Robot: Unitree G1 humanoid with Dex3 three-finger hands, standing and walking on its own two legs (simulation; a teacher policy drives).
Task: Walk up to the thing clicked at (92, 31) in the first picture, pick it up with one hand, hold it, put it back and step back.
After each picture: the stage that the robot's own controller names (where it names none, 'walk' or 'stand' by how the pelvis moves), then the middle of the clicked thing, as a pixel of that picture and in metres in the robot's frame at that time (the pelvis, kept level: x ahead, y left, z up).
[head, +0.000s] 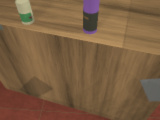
stand; (91, 7) +0.69 -0.02 +0.13
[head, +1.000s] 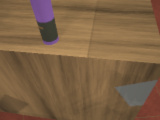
walk; (44, 14) +0.57 +0.18 +0.16
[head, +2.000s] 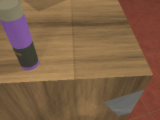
stand; (20, 39) +0.45 +0.23 +0.14
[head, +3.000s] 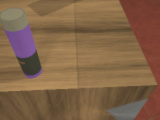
stand; (24, 47) +0.43 +0.21 +0.13
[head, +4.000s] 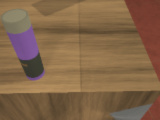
stand; (27, 49) +0.42 +0.20 +0.13
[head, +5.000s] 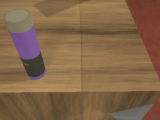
stand; (28, 49) +0.42 +0.20 +0.13
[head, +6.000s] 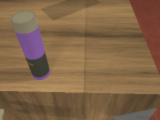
rise first; (33, 49) +0.43 +0.20 +0.13
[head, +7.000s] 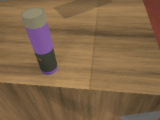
go down; (42, 45) +0.44 +0.20 +0.13
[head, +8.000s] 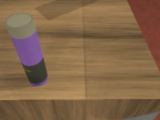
go down; (30, 54) +0.40 +0.18 +0.14
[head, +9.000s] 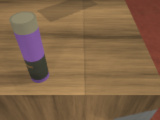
approach; (33, 51) +0.42 +0.18 +0.14
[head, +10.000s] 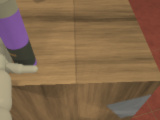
close; (15, 37) +0.43 +0.20 +0.16
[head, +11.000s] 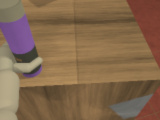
lift; (21, 42) +0.42 +0.19 +0.16
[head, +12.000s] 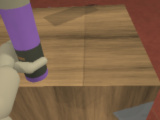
lift; (25, 39) +0.34 +0.17 +0.26
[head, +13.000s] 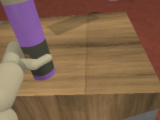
hold; (31, 36) +0.34 +0.15 +0.29
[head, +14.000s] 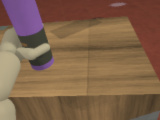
hold; (28, 25) +0.33 +0.15 +0.33
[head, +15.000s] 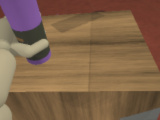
crouch; (24, 17) +0.31 +0.14 +0.35
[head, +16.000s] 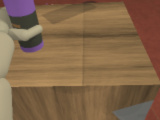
crouch; (20, 6) +0.40 +0.17 +0.33
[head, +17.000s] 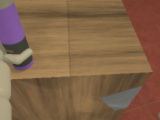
lower; (11, 33) +0.45 +0.20 +0.16
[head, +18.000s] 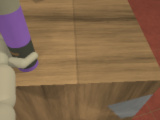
lower; (16, 36) +0.43 +0.19 +0.17
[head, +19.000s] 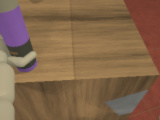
lower; (15, 35) +0.44 +0.19 +0.17
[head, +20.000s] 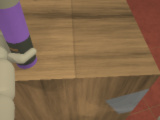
lower; (16, 32) +0.45 +0.19 +0.17
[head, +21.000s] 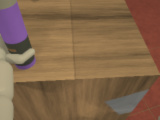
rest; (14, 33) +0.45 +0.20 +0.17
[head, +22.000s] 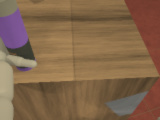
withdraw; (15, 37) +0.44 +0.20 +0.16
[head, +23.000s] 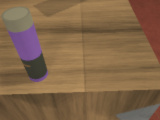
sink last; (29, 49) +0.41 +0.18 +0.15
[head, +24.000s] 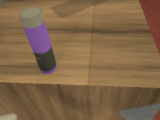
stand; (40, 44) +0.45 +0.19 +0.14
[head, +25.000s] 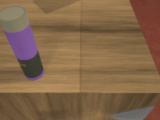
stand; (25, 49) +0.41 +0.20 +0.14
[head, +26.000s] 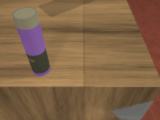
stand; (34, 46) +0.44 +0.19 +0.13
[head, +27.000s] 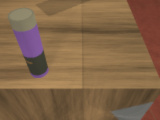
stand; (31, 47) +0.43 +0.19 +0.13
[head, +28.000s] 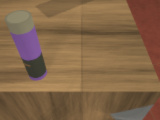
stand; (29, 50) +0.42 +0.20 +0.13
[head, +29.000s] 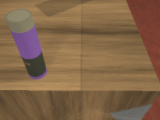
stand; (30, 49) +0.42 +0.20 +0.13
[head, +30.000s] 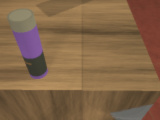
stand; (31, 48) +0.43 +0.19 +0.13
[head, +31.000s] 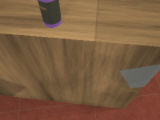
walk; out of the picture +0.58 +0.14 +0.16
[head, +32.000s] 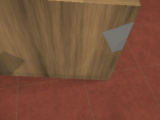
walk; out of the picture +0.87 +0.18 +0.14
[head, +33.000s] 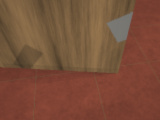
stand; out of the picture +1.08 +0.19 +0.14
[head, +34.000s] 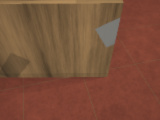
stand; out of the picture +1.03 +0.20 +0.13
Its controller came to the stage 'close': yes
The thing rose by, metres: 0.23
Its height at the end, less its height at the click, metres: +0.00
